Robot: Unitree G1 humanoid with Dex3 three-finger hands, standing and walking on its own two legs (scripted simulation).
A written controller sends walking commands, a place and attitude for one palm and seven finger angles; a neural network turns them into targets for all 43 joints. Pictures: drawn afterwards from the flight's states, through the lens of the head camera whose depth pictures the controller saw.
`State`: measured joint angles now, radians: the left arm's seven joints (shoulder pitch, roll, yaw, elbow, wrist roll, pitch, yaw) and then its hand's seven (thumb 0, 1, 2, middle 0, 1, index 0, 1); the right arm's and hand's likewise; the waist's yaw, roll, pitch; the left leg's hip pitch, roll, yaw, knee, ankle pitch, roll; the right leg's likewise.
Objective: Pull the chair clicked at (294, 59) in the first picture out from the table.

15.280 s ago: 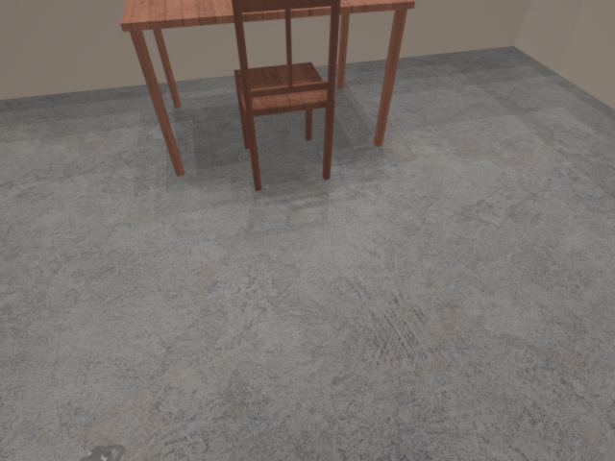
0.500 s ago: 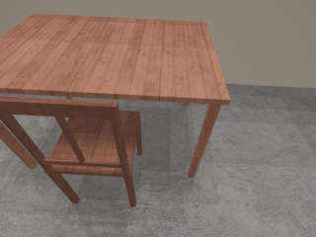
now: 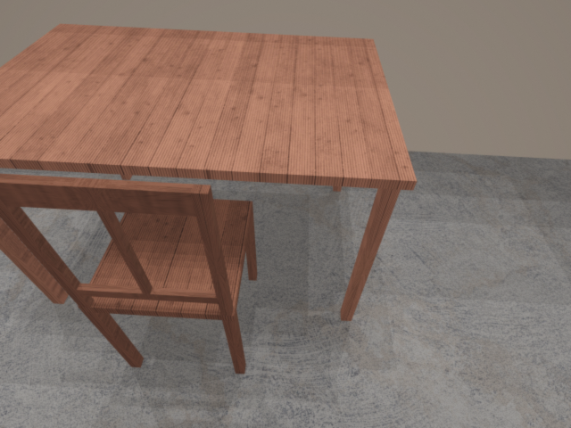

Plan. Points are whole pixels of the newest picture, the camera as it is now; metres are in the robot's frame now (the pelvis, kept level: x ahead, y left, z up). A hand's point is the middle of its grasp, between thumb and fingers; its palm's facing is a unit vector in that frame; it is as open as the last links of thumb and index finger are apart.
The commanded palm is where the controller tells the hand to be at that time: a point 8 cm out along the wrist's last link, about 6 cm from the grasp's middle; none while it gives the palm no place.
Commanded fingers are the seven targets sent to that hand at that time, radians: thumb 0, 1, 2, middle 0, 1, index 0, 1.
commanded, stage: raise the hand toward the chair's back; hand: left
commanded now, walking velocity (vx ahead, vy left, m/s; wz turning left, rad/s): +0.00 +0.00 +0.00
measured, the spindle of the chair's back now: (128, 255) +0.44 +0.35 -0.11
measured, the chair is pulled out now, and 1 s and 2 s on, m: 0.00 0.00 0.00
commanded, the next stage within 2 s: none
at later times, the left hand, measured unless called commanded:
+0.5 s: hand (195, 426) +0.15 +0.14 -0.09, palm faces +0.05 -1.00 -0.02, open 9.7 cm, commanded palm +0.13 +0.21 -0.06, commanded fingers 0.00 0.32 0.65 -0.14 -0.21 -0.14 -0.21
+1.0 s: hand (170, 399) +0.17 +0.18 -0.05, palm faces +0.03 -1.00 -0.06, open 14.1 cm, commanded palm +0.14 +0.23 -0.05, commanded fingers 0.00 -0.27 0.40 -0.08 -0.12 -0.08 -0.12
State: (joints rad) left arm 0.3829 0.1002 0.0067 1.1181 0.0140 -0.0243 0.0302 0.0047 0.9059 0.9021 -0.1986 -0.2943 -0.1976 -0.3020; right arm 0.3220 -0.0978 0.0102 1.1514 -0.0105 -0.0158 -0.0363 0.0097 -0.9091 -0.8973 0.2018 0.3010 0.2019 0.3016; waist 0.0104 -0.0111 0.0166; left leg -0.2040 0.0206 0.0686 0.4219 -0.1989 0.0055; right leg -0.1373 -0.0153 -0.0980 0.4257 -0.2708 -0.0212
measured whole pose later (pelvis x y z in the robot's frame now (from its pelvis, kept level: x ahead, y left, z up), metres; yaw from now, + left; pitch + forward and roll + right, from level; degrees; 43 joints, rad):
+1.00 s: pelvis -0.05 -0.01 -0.11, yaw -1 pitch +15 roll -2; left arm 0.43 0.21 0.14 -0.09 -0.26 -0.38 -0.18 0.01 -0.04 0.50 -0.11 -0.15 -0.11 -0.15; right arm 0.25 -0.24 -0.04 0.63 0.02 -0.29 -0.06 0.02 -0.90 -0.90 0.21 0.30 0.21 0.30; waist 0.00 0.03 -0.12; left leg -1.02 0.06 0.01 1.24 -0.48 0.00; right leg -0.93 -0.01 -0.11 1.24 -0.56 -0.05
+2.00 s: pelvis -0.04 +0.00 -0.10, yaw -1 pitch +14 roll -2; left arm 0.28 0.26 0.22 0.01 -0.29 -0.33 -0.25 -0.01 -0.50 0.30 -0.06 -0.08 -0.06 -0.08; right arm 0.21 -0.25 0.00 0.59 0.01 -0.28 -0.05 0.02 -0.90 -0.90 0.21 0.30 0.21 0.30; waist 0.00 0.03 -0.11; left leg -0.95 0.06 0.00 1.18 -0.48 0.00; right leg -0.85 -0.01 -0.11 1.16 -0.55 -0.04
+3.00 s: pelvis -0.04 +0.00 -0.12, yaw -1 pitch +17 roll -2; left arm 0.07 0.22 0.14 0.17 -0.21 -0.36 -0.18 -0.01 -0.50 0.30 -0.06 -0.08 -0.06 -0.08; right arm 0.19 -0.25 0.01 0.60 0.00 -0.25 -0.04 0.02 -0.90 -0.90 0.21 0.30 0.21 0.30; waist -0.01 0.03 -0.13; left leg -1.07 0.05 0.01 1.26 -0.50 0.01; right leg -0.98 -0.02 -0.10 1.25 -0.57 -0.03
